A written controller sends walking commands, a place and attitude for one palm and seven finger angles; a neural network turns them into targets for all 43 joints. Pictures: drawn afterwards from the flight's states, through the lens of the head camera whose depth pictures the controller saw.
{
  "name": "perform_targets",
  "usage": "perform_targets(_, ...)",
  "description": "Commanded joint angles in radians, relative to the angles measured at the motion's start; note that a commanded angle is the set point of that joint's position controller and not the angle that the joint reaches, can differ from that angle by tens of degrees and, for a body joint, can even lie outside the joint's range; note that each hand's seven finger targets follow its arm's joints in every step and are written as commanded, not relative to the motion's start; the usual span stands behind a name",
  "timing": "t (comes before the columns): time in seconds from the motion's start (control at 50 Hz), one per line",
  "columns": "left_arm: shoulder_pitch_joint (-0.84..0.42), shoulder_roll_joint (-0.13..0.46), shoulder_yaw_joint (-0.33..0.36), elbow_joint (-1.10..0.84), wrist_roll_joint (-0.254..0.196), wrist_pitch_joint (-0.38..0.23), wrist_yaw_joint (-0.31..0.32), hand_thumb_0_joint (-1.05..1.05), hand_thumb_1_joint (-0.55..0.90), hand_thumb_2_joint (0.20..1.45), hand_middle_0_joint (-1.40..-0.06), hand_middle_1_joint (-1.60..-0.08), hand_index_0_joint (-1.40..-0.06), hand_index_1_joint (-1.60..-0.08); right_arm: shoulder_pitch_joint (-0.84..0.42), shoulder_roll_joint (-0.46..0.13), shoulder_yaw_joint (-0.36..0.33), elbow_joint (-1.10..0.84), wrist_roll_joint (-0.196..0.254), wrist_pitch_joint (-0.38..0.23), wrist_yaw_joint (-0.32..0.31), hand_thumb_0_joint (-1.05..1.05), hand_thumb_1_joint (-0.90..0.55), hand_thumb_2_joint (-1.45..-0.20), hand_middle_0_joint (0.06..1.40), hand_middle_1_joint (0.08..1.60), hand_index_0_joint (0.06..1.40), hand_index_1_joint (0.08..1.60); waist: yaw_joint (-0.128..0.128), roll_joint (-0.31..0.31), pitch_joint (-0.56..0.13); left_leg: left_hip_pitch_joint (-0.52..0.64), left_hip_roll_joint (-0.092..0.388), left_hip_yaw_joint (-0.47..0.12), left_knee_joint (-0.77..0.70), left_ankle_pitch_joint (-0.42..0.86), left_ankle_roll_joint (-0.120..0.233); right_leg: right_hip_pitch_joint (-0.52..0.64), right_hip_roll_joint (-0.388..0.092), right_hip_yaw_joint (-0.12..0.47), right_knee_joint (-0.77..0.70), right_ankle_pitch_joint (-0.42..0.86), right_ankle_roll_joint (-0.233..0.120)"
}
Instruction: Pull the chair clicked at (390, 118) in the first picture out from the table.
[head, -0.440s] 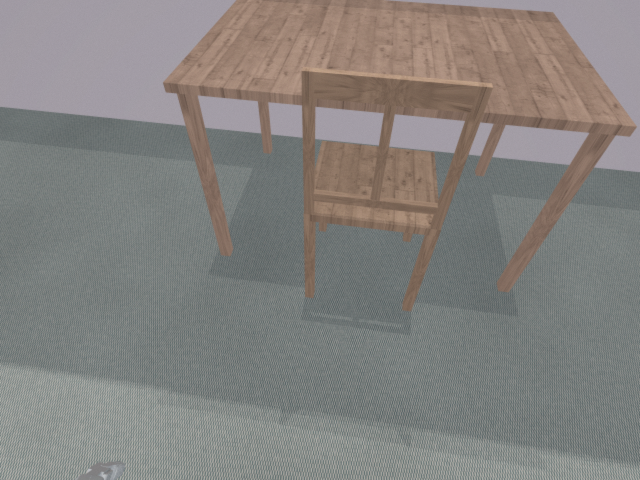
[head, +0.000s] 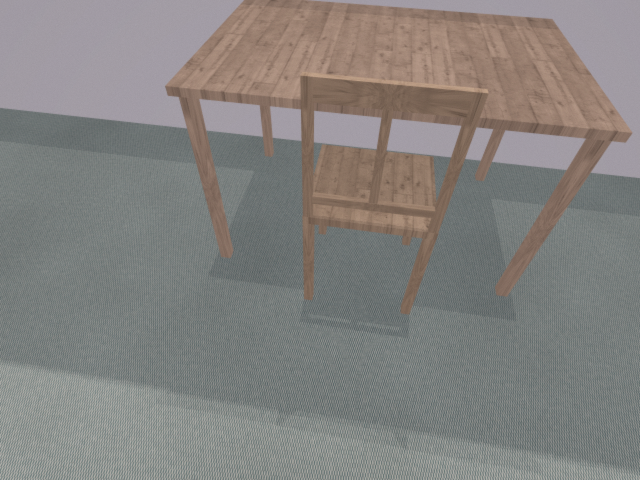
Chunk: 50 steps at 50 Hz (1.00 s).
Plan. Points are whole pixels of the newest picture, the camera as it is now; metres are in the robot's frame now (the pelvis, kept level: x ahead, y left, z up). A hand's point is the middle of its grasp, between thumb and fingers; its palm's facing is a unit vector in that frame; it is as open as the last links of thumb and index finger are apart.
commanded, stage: stand and wait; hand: left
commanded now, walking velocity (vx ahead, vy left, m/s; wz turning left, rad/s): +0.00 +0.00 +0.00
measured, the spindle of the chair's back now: (379, 159) +0.86 -0.10 -0.11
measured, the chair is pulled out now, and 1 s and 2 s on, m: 0.00 0.00 0.00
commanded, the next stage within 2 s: look at it before walking up in 0.38 s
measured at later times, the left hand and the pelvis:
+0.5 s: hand out of the picture +0.08 +0.24 -0.15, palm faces -0.02 -0.94 -0.34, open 7.3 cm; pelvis +0.00 -0.01 +0.00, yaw +0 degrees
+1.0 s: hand out of the picture +0.07 +0.24 -0.15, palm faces -0.02 -0.94 -0.33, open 7.3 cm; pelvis +0.00 -0.01 +0.00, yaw +0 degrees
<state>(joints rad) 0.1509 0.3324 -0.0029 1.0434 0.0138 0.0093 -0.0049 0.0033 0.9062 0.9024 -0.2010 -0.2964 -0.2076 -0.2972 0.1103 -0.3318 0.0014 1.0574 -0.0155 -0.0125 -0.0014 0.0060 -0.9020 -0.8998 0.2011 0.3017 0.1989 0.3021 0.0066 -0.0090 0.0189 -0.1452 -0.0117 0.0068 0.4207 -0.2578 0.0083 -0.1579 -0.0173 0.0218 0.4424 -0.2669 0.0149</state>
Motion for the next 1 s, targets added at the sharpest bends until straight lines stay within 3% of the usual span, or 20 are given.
perform_targets(0.0,-0.052,0.209,0.045,-0.055,-0.002,-0.033,0.015,0.000,0.900,0.900,-0.200,-0.300,-0.200,-0.300,-0.054,-0.203,-0.039,-0.056,0.004,-0.028,-0.017,0.000,-0.900,-0.900,0.200,0.300,0.200,0.300,-0.006,0.015,-0.069,0.008,0.121,-0.091,-0.079,0.198,0.030,0.013,-0.097,0.084,-0.065,0.216,-0.047)
perform_targets(0.48,-0.063,0.214,0.045,-0.021,-0.002,-0.038,0.017,0.000,0.900,0.900,-0.200,-0.300,-0.200,-0.300,-0.039,-0.206,-0.033,-0.007,0.005,-0.029,-0.017,0.000,-0.900,-0.900,0.200,0.300,0.200,0.300,-0.004,0.001,-0.044,0.010,0.129,-0.091,-0.107,0.199,0.019,0.015,-0.098,0.098,-0.099,0.226,-0.049)
perform_targets(0.66,-0.064,0.211,0.046,-0.025,-0.002,-0.038,0.016,0.000,0.900,0.900,-0.200,-0.300,-0.200,-0.300,-0.037,-0.205,-0.033,-0.007,0.005,-0.031,-0.017,0.000,-0.900,-0.900,0.200,0.300,0.200,0.300,-0.005,0.019,-0.063,0.021,0.131,-0.090,-0.112,0.203,0.017,0.021,-0.097,0.096,-0.103,0.220,-0.046)
perform_targets(0.72,-0.060,0.210,0.047,-0.023,-0.003,-0.041,0.016,0.000,0.900,0.900,-0.200,-0.300,-0.200,-0.300,-0.036,-0.206,-0.034,-0.006,0.005,-0.033,-0.018,0.000,-0.900,-0.900,0.200,0.300,0.200,0.300,-0.006,0.009,-0.082,0.039,0.134,-0.089,-0.106,0.248,0.016,0.034,-0.099,0.094,-0.096,0.270,-0.047)
perform_targets(0.98,-0.049,0.211,0.047,-0.014,-0.003,-0.041,0.017,0.000,0.900,0.900,-0.200,-0.300,-0.200,-0.300,-0.037,-0.205,-0.033,0.001,0.007,-0.031,-0.019,0.000,-0.900,-0.900,0.200,0.300,0.200,0.300,-0.005,0.015,-0.072,0.047,0.135,-0.089,-0.113,0.250,0.015,0.038,-0.099,0.094,-0.106,0.278,-0.045)
